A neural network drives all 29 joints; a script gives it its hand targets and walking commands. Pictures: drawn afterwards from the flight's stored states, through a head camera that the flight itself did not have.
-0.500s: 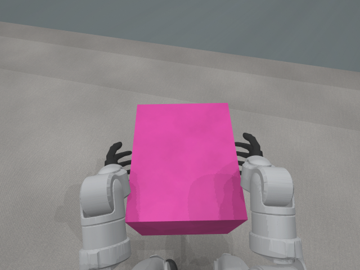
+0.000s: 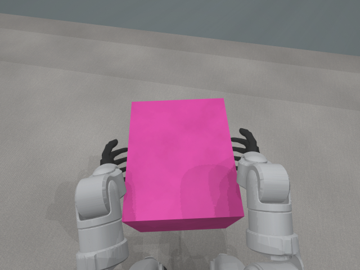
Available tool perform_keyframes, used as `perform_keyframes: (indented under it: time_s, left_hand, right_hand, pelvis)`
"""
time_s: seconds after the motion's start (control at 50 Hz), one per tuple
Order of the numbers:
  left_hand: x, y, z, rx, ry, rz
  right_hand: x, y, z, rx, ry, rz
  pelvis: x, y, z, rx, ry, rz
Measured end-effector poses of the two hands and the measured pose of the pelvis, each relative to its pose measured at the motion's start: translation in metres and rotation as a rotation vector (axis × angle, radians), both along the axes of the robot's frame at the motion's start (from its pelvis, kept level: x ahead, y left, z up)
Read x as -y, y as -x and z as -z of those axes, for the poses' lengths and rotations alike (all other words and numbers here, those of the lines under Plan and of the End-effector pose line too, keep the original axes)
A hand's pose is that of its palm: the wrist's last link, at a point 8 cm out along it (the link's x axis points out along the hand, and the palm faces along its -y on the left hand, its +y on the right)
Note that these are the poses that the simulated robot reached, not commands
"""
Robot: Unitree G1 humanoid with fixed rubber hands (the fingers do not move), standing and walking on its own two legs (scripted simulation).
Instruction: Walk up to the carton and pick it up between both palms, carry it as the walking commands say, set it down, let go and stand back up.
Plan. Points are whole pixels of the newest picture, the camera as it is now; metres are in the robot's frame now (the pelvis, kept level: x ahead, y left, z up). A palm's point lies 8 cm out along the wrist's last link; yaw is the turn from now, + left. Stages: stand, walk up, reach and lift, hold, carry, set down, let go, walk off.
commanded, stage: carry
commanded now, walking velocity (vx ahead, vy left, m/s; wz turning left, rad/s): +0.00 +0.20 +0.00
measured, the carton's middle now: (180, 167) +0.34 +0.01 +0.00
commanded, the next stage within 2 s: none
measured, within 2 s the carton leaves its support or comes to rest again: neither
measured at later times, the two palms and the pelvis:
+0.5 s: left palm (14, 229) +0.19 +0.31 +0.06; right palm (179, 211) +0.22 +0.02 +0.07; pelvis -0.10 +0.14 +0.01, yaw +2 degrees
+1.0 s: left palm out of the picture +0.12 +0.43 +0.08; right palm out of the picture +0.12 +0.15 +0.09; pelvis -0.18 +0.29 +0.01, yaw -2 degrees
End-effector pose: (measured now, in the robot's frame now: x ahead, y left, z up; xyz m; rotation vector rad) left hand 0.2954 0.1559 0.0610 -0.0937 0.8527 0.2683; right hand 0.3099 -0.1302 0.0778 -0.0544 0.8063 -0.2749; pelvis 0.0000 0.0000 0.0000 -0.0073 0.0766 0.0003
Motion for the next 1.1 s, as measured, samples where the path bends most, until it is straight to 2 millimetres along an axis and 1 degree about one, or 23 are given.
perform_keyframes:
  time_s: [0.08, 0.16, 0.22, 0.3, 0.44, 0.5, 0.54, 0.56, 0.6, 0.66, 0.72, 0.76, 0.86, 0.9, 1.0, 1.04, 1.1]
  left_hand:
    - [-0.021, 0.023, 0.002, 0.004, -0.021, -0.037]
    - [-0.04, 0.041, -0.001, -0.03, -0.051, -0.032]
    - [-0.058, 0.047, -0.001, -0.024, -0.034, -0.017]
    - [-0.086, 0.056, 0.002, 0.003, -0.004, -0.002]
    - [-0.131, 0.088, 0.005, -0.022, -0.013, -0.018]
    - [-0.149, 0.102, 0.002, -0.035, -0.044, -0.01]
    - [-0.165, 0.113, -0.006, -0.04, -0.078, -0.011]
    - [-0.173, 0.118, -0.01, -0.027, -0.075, -0.028]
    - [-0.188, 0.122, -0.018, 0.01, -0.055, -0.053]
    - [-0.204, 0.122, -0.022, 0.051, -0.037, -0.035]
    - [-0.221, 0.123, -0.017, 0.068, -0.006, 0.002]
    - [-0.232, 0.131, -0.013, 0.046, -0.004, 0.016]
    - [-0.256, 0.156, -0.013, 0.003, -0.012, 0.005]
    - [-0.264, 0.165, -0.015, 0.007, -0.006, 0.001]
    - [-0.278, 0.179, -0.024, 0.041, -0.008, 0.01]
    - [-0.283, 0.185, -0.028, 0.046, -0.035, 0.025]
    - [-0.291, 0.198, -0.036, 0.023, -0.082, 0.051]
  right_hand:
    - [-0.021, 0.014, 0.009, 0.003, -0.018, -0.04]
    - [-0.04, 0.035, 0.018, -0.032, -0.034, -0.049]
    - [-0.057, 0.048, 0.015, -0.027, -0.018, -0.032]
    - [-0.085, 0.06, 0.007, -0.001, 0.006, -0.012]
    - [-0.131, 0.083, 0.009, -0.027, -0.006, -0.022]
    - [-0.149, 0.094, 0.011, -0.04, -0.031, -0.025]
    - [-0.165, 0.105, 0.013, -0.046, -0.06, -0.031]
    - [-0.172, 0.11, 0.012, -0.043, -0.054, -0.049]
    - [-0.186, 0.118, 0.007, -0.03, -0.036, -0.069]
    - [-0.202, 0.125, -0.001, 0.003, -0.011, -0.052]
    - [-0.219, 0.134, -0.009, 0.02, 0.011, -0.004]
    - [-0.23, 0.143, -0.009, -0.003, 0.015, 0.011]
    - [-0.254, 0.168, -0.003, -0.047, 0.005, 0.001]
    - [-0.262, 0.177, -0.005, -0.043, 0.009, -0.001]
    - [-0.276, 0.192, -0.014, -0.009, 0.001, 0.014]
    - [-0.281, 0.2, -0.013, -0.005, -0.02, 0.021]
    - [-0.289, 0.218, -0.01, -0.029, -0.049, 0.027]
  pelvis:
    - [-0.015, 0.017, 0.004, 0.005, -0.009, 0.009]
    - [-0.037, 0.031, 0.001, 0.016, 0.012, -0.026]
    - [-0.056, 0.04, 0.002, 0.011, 0.025, -0.043]
    - [-0.085, 0.055, 0.003, 0.008, 0.018, -0.05]
    - [-0.126, 0.084, -0.001, -0.006, 0.022, -0.01]
    - [-0.144, 0.097, -0.006, -0.011, 0.024, -0.029]
    - [-0.159, 0.107, -0.011, 0.005, 0.043, -0.052]
    - [-0.164, 0.11, -0.011, 0.006, 0.031, -0.035]
    - [-0.176, 0.116, -0.01, 0.011, 0.019, 0.003]
    - [-0.198, 0.118, -0.004, 0.011, 0.034, -0.009]
    - [-0.222, 0.126, -0.001, 0.015, 0.016, -0.016]
    - [-0.236, 0.132, -0.004, 0.018, 0.029, -0.001]
    - [-0.26, 0.152, -0.01, 0.026, 0.042, 0.014]
    - [-0.267, 0.16, -0.011, 0.026, 0.039, 0.016]
    - [-0.285, 0.178, -0.011, 0.012, 0.023, 0.033]
    - [-0.293, 0.184, -0.012, 0.009, 0.02, 0.041]
    - [-0.306, 0.194, -0.02, 0.035, 0.04, 0.015]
